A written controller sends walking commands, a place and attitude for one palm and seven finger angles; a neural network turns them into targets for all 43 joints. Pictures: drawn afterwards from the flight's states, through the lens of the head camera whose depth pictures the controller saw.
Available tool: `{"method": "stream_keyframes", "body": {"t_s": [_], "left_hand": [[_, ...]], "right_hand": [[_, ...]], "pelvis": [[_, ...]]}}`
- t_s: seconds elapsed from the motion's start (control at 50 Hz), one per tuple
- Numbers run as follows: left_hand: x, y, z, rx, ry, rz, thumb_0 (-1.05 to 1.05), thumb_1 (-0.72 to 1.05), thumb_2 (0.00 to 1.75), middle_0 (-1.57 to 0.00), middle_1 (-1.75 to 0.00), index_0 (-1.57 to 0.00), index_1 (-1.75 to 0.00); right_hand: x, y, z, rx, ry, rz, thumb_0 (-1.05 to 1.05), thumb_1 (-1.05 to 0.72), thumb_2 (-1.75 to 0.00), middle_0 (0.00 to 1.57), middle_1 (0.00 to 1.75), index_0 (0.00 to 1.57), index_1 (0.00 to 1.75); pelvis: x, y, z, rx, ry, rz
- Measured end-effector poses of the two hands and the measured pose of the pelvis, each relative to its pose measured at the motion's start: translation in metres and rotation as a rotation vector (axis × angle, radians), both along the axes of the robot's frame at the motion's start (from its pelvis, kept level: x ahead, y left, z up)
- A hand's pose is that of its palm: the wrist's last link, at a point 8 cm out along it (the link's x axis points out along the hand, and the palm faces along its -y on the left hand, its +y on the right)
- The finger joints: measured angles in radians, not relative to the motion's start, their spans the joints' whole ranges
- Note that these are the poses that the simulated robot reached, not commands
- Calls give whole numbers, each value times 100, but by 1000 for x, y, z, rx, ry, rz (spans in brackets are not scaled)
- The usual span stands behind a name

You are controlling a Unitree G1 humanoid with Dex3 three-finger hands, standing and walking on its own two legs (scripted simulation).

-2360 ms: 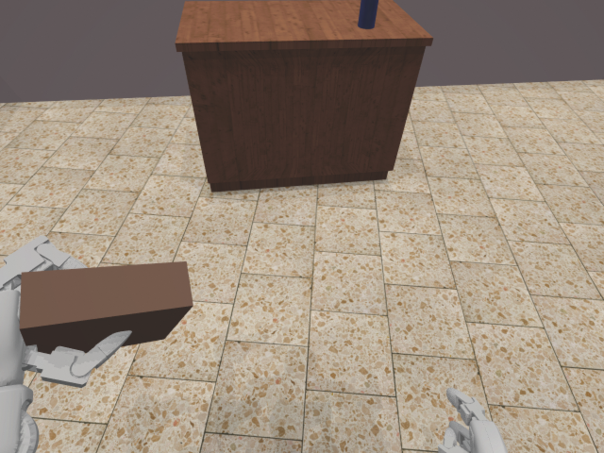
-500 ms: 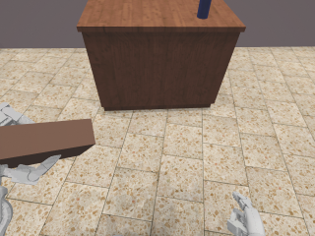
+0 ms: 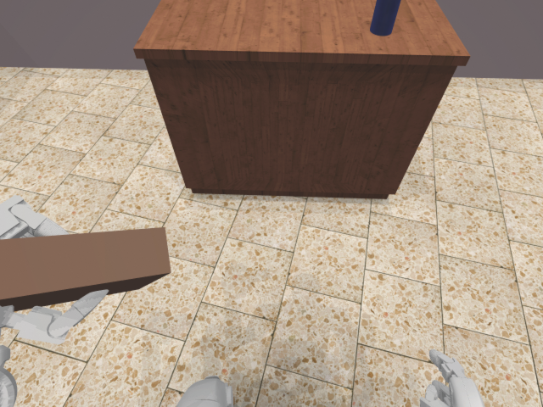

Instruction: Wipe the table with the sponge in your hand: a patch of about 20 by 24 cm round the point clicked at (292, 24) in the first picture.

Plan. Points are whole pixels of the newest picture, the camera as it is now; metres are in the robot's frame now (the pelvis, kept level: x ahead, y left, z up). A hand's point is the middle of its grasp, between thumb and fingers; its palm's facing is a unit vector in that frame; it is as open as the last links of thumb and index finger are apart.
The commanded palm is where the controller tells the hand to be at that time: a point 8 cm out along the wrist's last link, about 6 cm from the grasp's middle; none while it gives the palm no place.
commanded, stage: walk to a spot facing it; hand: left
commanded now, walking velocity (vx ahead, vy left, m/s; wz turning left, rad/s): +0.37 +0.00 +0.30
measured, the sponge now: (108, 267) +0.24 +0.19 +0.15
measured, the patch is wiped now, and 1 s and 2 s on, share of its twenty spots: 0.00 0.00 0.00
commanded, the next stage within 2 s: none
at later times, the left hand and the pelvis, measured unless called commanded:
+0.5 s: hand (99, 193) +0.32 +0.22 +0.17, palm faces +0.56 -0.70 -0.44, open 9.0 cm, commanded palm +0.26 +0.25 +0.18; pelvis +0.14 -0.05 -0.02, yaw +9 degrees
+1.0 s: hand (76, 142) +0.39 +0.27 +0.19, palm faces +0.65 -0.62 -0.43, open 9.0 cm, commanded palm +0.30 +0.29 +0.18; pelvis +0.26 -0.03 -0.01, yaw +22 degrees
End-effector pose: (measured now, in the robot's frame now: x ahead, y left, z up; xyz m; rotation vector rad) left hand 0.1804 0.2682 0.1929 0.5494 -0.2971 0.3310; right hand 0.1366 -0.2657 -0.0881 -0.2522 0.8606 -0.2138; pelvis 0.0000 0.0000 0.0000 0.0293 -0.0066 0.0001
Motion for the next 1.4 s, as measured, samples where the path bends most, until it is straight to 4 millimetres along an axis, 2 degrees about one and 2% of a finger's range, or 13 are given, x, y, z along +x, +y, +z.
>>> {"method": "stream_keyframes", "body": {"t_s": [0.1, 0.2, 0.36, 0.5, 0.62, 0.72, 0.82, 0.92, 1.02, 1.1, 1.24, 1.32, 1.4], "left_hand": [[26, 13, 4, 15, -114, -4, -1, -41, 105, -85, -140, -85, -140], [62, 25, -4, -6, -133, 27, -1, -41, 105, -85, -140, -85, -140], [73, -7, 11, 4, -66, 57, -1, -41, 105, -85, -140, -85, -140], [89, -20, -3, 5, -37, 219, -1, -41, 105, -85, -140, -85, -140], [110, -20, -5, -45, 14, 261, -1, -41, 105, -85, -140, -85, -140], [124, -11, 4, -11, 1, 263, -1, -41, 105, -85, -140, -85, -140], [137, 14, 1, 19, -92, 280, -1, -41, 105, -85, -140, -85, -140], [159, 34, -5, 37, -123, 289, -1, -41, 105, -85, -140, -85, -140], [152, 20, 13, 42, -100, 317, -1, -41, 105, -86, -140, -85, -140], [139, 5, 25, 60, -67, 406, -1, -41, 105, -86, -140, -86, -140], [136, -6, -1, -16, -45, 647, -1, -41, 105, -86, -140, -86, -140], [141, -12, -10, -99, -17, 677, -1, -42, 105, -86, -140, -86, -140], [143, -14, -2, -70, -6, 653, -1, -42, 105, -86, -140, -86, -140]], "right_hand": [[55, 1, 13, -67, -93, 18, 1, -91, -90, 20, 30, 19, 30], [100, 30, 10, 22, -152, 33, 1, -91, -90, 19, 30, 19, 30], [140, 68, 1, 188, -127, 153, 1, -90, -90, 20, 30, 20, 30], [183, 41, -37, 173, -16, 258, 1, -90, -90, 20, 30, 20, 30], [228, 3, -15, 65, 13, 258, 2, -90, -90, 20, 30, 20, 30], [270, -6, 10, -17, -27, 270, 1, -91, -90, 20, 30, 20, 30], [314, 14, 13, -64, -106, 295, 1, -91, -90, 20, 30, 19, 30], [341, 62, 4, 53, -135, 325, 1, -91, -90, 19, 30, 19, 30], [351, 104, 4, 170, -102, 423, 1, -90, -90, 20, 30, 20, 30], [365, 120, -2, 216, -61, 510, 1, -90, -90, 20, 30, 20, 30], [422, 110, -29, 167, -19, 667, 1, -90, -90, 20, 30, 20, 30], [458, 95, -14, 88, -31, 679, 1, -90, -90, 20, 30, 20, 30], [487, 90, 12, 24, -96, 668, 2, -90, -90, 20, 30, 20, 30]], "pelvis": [[39, 9, -14, -10, -5, -1], [62, 4, -17, -18, -17, 27], [105, -20, -3, -45, -1, 71], [145, -50, -16, -19, -30, 156], [175, -54, 0, 5, -20, 217], [201, -48, 3, 14, 1, 257], [228, -26, -16, 2, 1, 269], [241, -26, -22, -19, -31, 335], [264, -33, -8, -52, -12, 387], [287, -41, -2, -65, -10, 433], [322, -63, -14, -16, -38, 546], [332, -65, -5, 15, -41, 598], [339, -66, 1, 28, -22, 642]]}}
